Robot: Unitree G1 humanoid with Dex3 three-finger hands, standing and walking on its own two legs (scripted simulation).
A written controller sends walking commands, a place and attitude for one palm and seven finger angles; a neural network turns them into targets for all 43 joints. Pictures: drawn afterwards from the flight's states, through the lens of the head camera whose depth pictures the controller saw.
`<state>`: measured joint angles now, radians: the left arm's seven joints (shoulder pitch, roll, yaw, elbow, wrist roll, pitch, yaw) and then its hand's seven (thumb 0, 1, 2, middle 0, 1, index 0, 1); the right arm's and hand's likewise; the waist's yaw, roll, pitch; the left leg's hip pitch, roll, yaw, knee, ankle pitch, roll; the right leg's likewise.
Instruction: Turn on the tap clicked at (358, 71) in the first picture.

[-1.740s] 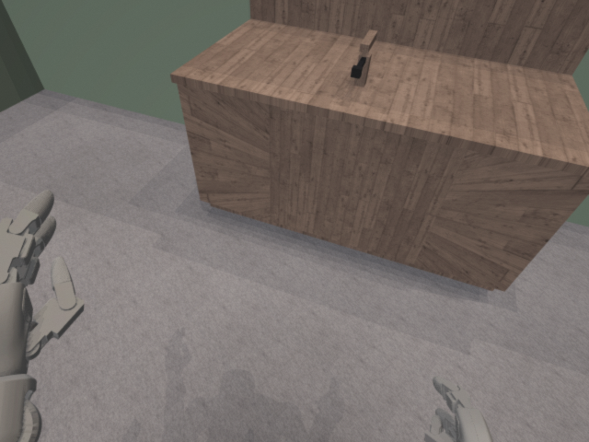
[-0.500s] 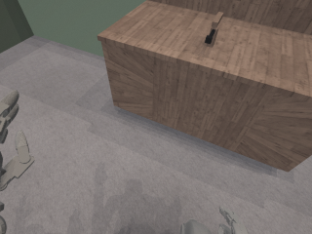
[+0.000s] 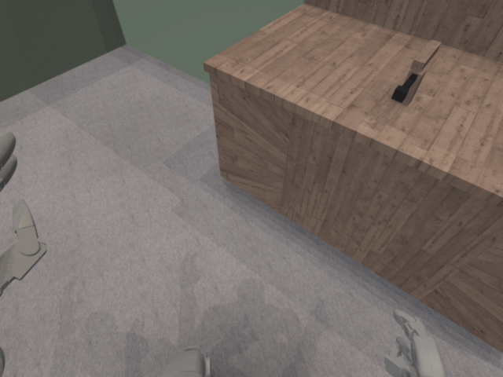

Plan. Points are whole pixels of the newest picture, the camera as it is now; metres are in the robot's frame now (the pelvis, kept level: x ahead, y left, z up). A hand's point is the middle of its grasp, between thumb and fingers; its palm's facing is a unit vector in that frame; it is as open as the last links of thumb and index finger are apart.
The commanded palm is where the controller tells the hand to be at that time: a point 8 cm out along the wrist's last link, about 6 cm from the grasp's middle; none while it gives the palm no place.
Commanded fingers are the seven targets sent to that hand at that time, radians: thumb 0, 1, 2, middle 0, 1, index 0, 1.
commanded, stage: turn to face it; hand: left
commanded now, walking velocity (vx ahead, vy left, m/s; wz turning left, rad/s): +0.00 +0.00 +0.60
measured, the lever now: (400, 93) +0.77 -0.34 +0.02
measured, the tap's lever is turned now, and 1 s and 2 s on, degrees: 0 0 0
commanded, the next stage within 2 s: none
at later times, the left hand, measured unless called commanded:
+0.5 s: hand (47, 232) +0.23 +0.24 +0.19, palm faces +0.49 -0.76 -0.43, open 7.4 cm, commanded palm +0.19 +0.26 +0.18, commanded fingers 0.00 0.90 0.90 -0.20 -0.30 -0.20 -0.30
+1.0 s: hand (148, 235) +0.24 +0.13 +0.18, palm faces +0.17 -0.90 -0.40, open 7.4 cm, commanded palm +0.20 +0.18 +0.18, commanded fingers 0.00 0.90 0.90 -0.20 -0.30 -0.20 -0.30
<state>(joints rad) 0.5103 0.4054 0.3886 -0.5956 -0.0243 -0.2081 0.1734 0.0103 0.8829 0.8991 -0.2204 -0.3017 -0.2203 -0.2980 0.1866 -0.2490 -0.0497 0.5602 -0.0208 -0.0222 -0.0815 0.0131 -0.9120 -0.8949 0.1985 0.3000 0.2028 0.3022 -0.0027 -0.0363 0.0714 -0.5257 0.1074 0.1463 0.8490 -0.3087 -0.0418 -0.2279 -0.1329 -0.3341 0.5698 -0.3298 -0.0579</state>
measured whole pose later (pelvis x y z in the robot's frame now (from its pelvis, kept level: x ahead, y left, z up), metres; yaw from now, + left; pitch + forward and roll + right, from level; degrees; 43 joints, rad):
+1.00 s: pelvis -0.03 -0.04 +0.00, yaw -17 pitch +2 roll +1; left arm 0.48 0.37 0.36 -0.50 -0.05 -0.19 0.16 0.01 0.89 0.90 -0.22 -0.30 -0.22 -0.30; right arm 0.23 -0.26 -0.03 0.55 0.01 0.04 -0.03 0.01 -0.91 -0.90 0.20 0.30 0.20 0.30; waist 0.01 -0.02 -0.02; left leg -0.24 0.02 0.04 0.51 -0.38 -0.02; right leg -0.39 0.13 0.10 0.44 -0.07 -0.08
